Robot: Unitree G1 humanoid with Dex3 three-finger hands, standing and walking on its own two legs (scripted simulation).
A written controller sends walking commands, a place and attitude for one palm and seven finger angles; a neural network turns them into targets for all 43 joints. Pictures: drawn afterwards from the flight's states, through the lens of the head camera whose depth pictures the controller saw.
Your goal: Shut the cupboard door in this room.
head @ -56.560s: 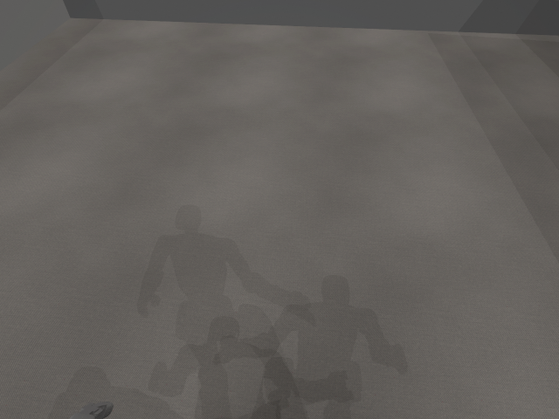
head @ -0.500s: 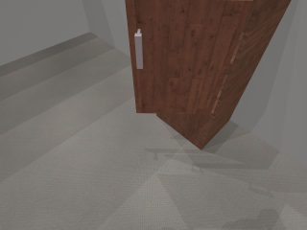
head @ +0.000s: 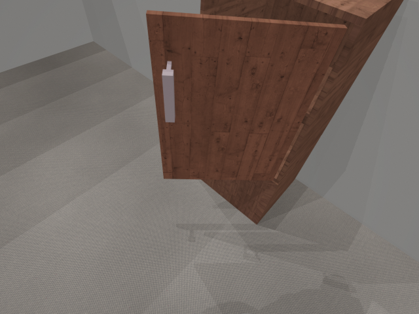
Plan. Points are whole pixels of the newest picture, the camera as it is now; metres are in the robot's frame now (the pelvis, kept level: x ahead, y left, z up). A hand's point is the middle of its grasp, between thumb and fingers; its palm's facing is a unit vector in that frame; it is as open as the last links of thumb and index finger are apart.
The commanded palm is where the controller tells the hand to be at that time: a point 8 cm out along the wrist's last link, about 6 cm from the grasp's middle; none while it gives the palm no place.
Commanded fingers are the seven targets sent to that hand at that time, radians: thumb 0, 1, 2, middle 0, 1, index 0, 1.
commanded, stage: take the last steps up to it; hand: left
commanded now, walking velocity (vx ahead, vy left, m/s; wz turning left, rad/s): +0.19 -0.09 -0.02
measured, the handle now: (169, 92) +0.59 +0.14 +0.08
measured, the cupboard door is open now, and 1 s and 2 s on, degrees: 44 44 44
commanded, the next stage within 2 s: come to a stop and stand still in 0.10 s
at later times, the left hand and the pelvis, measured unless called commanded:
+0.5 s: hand (154, 288) +0.20 +0.12 -0.16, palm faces +0.05 -0.97 -0.22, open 7.2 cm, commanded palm none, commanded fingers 0.00 0.90 0.90 -0.20 -0.30 -0.20 -0.30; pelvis +0.11 -0.05 +0.01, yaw +1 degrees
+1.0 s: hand out of the picture +0.07 +0.18 -0.17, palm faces +0.04 -0.99 -0.17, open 7.4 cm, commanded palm none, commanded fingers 0.00 0.90 0.90 -0.20 -0.30 -0.20 -0.30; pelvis +0.08 +0.00 +0.02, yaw +0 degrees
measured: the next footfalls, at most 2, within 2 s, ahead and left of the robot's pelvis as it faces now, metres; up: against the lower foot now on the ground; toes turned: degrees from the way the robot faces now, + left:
right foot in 0.26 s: +0.20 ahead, -0.18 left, +0.00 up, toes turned -5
left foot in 0.66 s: +0.15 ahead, +0.08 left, +0.00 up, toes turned +3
